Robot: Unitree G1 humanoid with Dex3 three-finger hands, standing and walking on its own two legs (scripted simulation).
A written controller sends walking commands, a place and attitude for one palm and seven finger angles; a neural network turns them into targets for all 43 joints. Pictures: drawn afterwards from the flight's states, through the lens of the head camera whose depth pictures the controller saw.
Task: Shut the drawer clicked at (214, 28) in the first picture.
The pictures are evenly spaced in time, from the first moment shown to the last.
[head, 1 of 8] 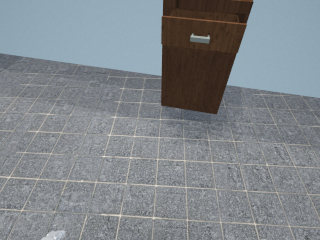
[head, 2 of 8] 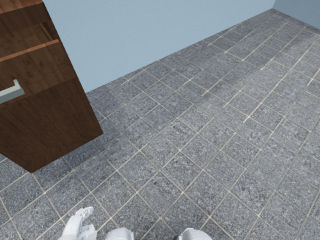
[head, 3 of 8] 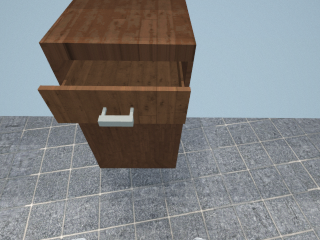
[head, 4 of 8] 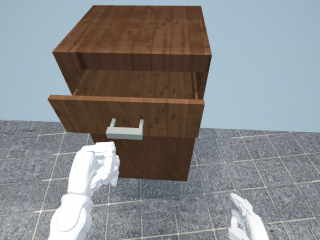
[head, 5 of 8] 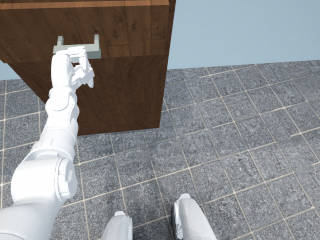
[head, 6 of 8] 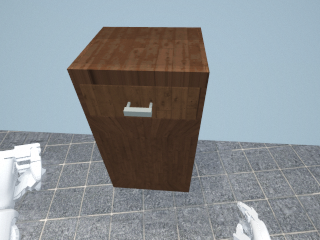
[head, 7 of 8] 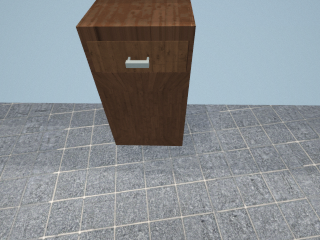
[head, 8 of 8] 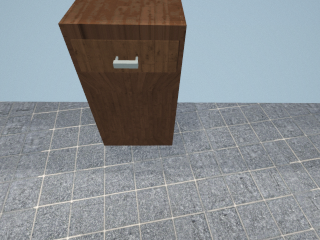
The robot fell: no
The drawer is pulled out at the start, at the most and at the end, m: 0.15 0.15 0.00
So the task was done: yes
